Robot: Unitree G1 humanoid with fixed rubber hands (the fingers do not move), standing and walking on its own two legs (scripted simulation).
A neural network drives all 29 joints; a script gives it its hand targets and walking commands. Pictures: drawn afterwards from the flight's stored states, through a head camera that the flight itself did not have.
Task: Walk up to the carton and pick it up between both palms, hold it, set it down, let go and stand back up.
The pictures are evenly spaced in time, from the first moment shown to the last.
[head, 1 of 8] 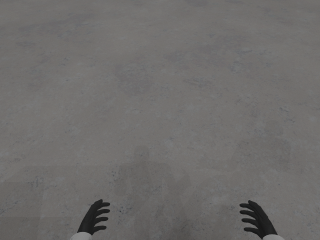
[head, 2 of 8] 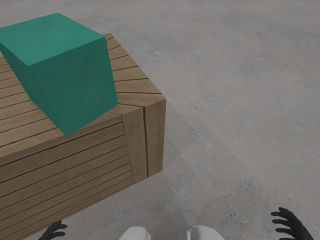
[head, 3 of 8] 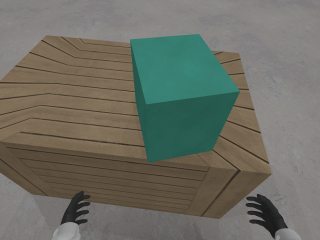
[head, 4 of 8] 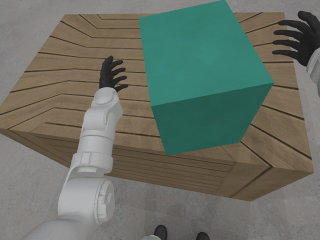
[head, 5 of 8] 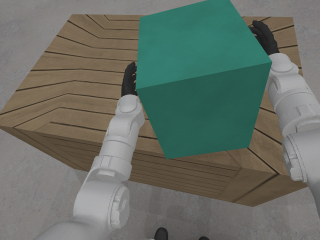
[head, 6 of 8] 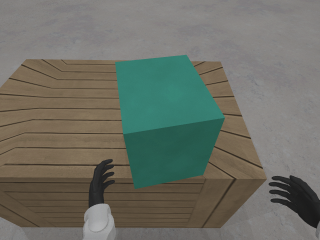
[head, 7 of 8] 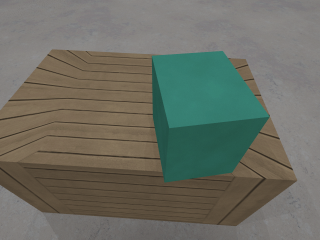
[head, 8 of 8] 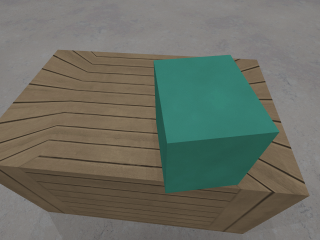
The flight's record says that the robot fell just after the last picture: no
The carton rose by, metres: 0.03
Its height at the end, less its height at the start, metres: +0.00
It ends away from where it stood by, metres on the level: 0.03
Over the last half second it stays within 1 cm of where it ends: yes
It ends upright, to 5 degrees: yes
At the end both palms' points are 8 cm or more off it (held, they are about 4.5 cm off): yes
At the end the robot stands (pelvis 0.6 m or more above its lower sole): yes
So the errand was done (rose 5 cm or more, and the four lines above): no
